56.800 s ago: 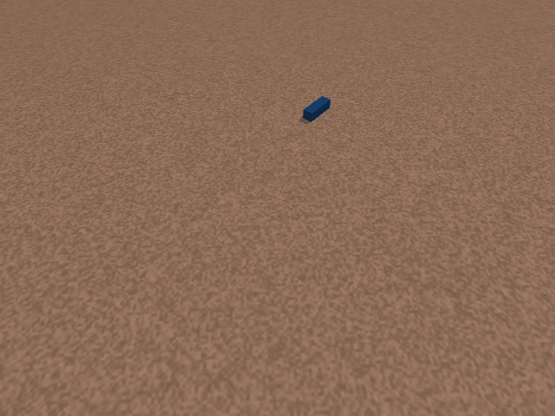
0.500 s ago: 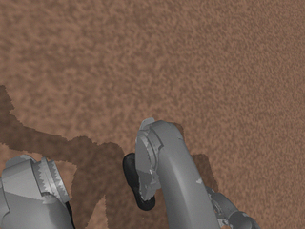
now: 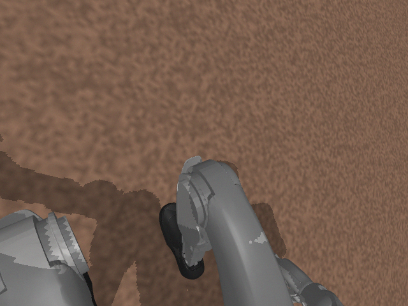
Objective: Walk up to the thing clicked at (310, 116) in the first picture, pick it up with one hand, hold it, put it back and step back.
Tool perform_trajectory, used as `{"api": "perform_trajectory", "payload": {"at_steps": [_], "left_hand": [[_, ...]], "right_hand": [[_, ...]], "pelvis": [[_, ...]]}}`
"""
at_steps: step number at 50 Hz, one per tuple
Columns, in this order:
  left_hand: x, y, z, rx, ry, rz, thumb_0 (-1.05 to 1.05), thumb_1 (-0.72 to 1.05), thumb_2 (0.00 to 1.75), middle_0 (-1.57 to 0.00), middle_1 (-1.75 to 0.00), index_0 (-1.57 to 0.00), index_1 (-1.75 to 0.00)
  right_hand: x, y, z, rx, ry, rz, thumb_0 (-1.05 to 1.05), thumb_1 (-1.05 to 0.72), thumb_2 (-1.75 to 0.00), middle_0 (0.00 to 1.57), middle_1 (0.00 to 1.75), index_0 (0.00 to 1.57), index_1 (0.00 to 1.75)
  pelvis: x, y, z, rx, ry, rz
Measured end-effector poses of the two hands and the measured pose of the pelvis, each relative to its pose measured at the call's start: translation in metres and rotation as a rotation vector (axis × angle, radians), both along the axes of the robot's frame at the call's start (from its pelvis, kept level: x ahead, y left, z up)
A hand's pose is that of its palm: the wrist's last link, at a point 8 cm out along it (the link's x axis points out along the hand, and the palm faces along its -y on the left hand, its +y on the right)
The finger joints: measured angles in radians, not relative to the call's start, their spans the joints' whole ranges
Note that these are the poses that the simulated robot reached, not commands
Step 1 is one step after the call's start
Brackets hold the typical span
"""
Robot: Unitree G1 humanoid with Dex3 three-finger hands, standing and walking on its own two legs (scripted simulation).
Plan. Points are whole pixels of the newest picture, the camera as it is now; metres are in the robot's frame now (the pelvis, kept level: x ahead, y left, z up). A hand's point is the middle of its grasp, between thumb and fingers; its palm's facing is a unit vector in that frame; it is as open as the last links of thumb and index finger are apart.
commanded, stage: open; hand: left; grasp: from above
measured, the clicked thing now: out of the picture +0.44 +0.38 -0.27
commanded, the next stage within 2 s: withdraw in 0.66 s
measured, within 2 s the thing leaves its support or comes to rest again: neither
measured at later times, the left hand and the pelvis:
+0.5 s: hand out of the picture +0.44 +0.37 -0.23, palm faces -0.46 -0.15 -0.88, open 13.8 cm; pelvis +0.00 +0.00 +0.00, yaw +0 degrees
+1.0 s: hand out of the picture +0.45 +0.38 -0.21, palm faces -0.36 -0.13 -0.92, open 14.0 cm; pelvis +0.00 +0.00 +0.00, yaw +0 degrees
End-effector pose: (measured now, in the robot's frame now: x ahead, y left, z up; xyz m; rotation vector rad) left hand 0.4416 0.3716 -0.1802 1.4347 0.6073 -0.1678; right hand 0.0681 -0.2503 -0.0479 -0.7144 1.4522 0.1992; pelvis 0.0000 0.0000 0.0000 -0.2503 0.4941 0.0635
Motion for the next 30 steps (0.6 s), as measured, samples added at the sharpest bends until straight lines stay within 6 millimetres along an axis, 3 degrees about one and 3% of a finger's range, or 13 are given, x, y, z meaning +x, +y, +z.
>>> {"api": "perform_trajectory", "payload": {"at_steps": [18, 30], "left_hand": [[0.0017, -0.0017, 0.0037, 0.001, 0.003, -0.007, 0.00, -0.35, 0.83, -0.21, -0.91, -0.23, -0.89], [0.0035, -0.0007, 0.0039, 0.005, -0.011, -0.010, 0.00, -0.49, 0.95, -0.09, -1.02, -0.10, -1.00]], "right_hand": [[-0.0007, -0.0028, 0.0041, -0.002, -0.011, 0.020, 0.00, -0.89, -0.90, 0.21, 0.30, 0.20, 0.30], [0.0019, -0.0019, 0.0032, 0.000, -0.009, 0.027, 0.00, -0.89, -0.90, 0.21, 0.30, 0.20, 0.30]], "pelvis": [[-0.0029, -0.0008, 0.0011, -0.001, -0.012, -0.003], [-0.0019, -0.0011, 0.0010, -0.002, -0.008, -0.006]]}}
